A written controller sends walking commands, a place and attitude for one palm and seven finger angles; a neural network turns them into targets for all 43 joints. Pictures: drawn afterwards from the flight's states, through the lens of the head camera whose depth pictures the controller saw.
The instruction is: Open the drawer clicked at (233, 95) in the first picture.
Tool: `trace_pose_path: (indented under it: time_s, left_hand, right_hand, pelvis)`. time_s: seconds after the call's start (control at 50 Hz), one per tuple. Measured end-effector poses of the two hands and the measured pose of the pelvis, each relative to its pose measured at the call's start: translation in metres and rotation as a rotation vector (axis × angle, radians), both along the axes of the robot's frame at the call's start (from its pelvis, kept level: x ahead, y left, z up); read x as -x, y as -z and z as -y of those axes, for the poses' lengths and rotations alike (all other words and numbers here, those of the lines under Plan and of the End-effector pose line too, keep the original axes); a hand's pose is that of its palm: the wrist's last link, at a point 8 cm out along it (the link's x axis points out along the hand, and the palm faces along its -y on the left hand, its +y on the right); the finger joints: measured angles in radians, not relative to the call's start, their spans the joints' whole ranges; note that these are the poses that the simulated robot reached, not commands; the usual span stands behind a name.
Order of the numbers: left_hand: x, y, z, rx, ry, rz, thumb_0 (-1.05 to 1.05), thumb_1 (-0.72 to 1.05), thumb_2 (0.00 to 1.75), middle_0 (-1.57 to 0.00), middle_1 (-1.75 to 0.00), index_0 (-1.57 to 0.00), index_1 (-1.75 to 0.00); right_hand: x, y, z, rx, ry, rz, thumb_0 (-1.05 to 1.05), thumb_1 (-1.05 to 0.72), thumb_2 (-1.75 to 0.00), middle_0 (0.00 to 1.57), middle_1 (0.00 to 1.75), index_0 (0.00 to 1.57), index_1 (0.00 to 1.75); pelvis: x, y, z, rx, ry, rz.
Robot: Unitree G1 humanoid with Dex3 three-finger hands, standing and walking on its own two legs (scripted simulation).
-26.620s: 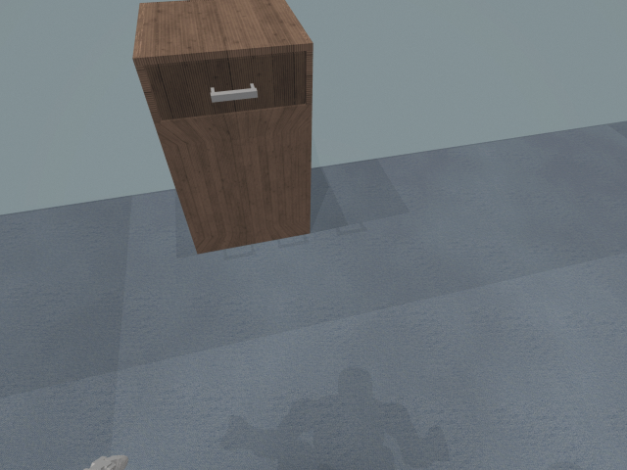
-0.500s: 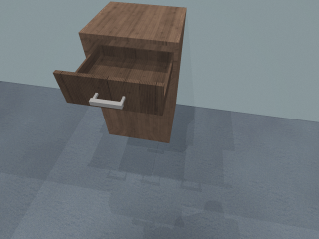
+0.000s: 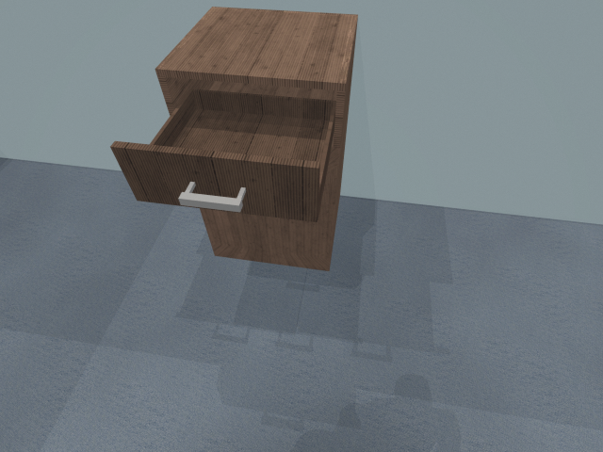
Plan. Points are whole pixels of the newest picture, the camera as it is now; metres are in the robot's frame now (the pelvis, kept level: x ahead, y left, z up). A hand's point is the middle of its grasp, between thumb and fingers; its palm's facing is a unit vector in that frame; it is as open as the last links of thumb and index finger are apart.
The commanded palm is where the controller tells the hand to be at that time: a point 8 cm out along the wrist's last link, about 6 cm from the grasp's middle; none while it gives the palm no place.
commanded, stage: let the arm hang, fingers relaxed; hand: left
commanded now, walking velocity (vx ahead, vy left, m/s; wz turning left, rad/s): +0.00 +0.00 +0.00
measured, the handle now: (213, 195) +0.61 +0.22 -0.07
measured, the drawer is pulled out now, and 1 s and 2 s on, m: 0.29 0.29 0.29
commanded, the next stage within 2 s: look to check the result in 0.30 s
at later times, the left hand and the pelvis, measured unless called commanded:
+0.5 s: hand out of the picture +0.02 +0.17 -0.17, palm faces +0.01 -0.98 -0.19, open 7.4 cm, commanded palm none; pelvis +0.02 +0.00 +0.00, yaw -1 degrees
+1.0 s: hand out of the picture +0.04 +0.17 -0.17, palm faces +0.01 -0.98 -0.19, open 7.4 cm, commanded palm none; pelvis +0.03 +0.00 +0.00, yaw -1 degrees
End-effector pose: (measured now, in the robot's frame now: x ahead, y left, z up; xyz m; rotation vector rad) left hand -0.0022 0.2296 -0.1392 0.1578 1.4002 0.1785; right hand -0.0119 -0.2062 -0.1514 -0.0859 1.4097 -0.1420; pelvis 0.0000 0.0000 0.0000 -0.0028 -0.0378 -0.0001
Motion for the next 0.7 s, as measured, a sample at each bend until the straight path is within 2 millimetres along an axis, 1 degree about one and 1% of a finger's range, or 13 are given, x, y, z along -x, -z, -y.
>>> trace_pose_path:
  time_s: [0.1, 0.16, 0.32, 0.5, 0.7]
  left_hand:
    - [-0.012, 0.002, 0.007, 0.020, 0.010, 0.018, 0.00, 0.91, 0.90, -0.20, -0.30, -0.20, -0.30]
    - [-0.016, 0.004, 0.008, 0.024, 0.014, 0.015, 0.00, 0.91, 0.90, -0.20, -0.30, -0.20, -0.30]
    - [-0.019, 0.005, 0.008, 0.028, 0.014, -0.004, 0.00, 0.91, 0.90, -0.20, -0.30, -0.20, -0.30]
    - [-0.020, 0.005, 0.008, 0.027, 0.012, -0.024, 0.00, 0.91, 0.90, -0.20, -0.30, -0.20, -0.30]
    - [-0.027, 0.005, 0.007, 0.028, 0.012, -0.019, 0.00, 0.91, 0.90, -0.20, -0.30, -0.20, -0.30]
  right_hand:
    - [-0.001, 0.000, -0.002, 0.003, 0.013, -0.003, 0.01, -0.92, -0.90, 0.20, 0.29, 0.20, 0.30]
    - [-0.001, -0.002, -0.001, 0.008, 0.021, -0.008, 0.01, -0.91, -0.90, 0.20, 0.29, 0.20, 0.30]
    - [-0.005, -0.004, 0.001, 0.023, 0.033, -0.020, 0.00, -0.91, -0.90, 0.20, 0.29, 0.20, 0.30]
    - [-0.017, -0.004, 0.001, 0.025, 0.033, -0.013, 0.00, -0.91, -0.90, 0.20, 0.29, 0.20, 0.30]
    - [-0.027, -0.005, 0.004, 0.034, 0.028, -0.003, 0.01, -0.92, -0.90, 0.20, 0.29, 0.20, 0.30]
  pelvis:
    - [-0.004, 0.000, -0.001, -0.001, 0.005, -0.002]
    - [-0.006, 0.000, -0.001, -0.002, 0.007, -0.004]
    - [-0.013, -0.001, -0.001, -0.001, 0.013, -0.003]
    - [-0.020, -0.001, -0.002, 0.000, 0.016, -0.004]
    - [-0.026, -0.002, -0.003, 0.000, 0.017, -0.001]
